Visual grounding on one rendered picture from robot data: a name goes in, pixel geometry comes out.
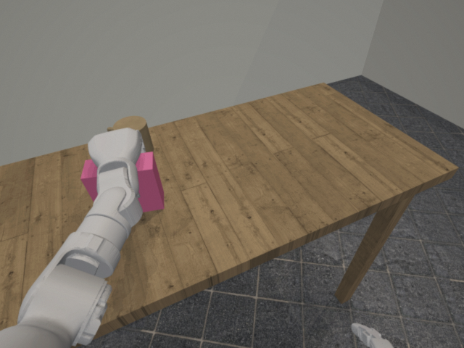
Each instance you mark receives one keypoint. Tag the table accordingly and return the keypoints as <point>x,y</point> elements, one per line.
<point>242,185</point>

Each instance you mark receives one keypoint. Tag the sponge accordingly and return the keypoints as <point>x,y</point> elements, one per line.
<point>150,186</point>

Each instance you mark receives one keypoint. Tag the robot right hand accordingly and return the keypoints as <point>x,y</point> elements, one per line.
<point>370,337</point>

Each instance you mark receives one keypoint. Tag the robot left upper arm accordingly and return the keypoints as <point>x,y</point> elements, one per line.
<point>67,309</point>

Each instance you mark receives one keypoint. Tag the robot left forearm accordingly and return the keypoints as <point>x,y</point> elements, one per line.
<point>95,247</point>

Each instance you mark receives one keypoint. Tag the robot left hand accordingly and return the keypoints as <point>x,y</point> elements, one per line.
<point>126,143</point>

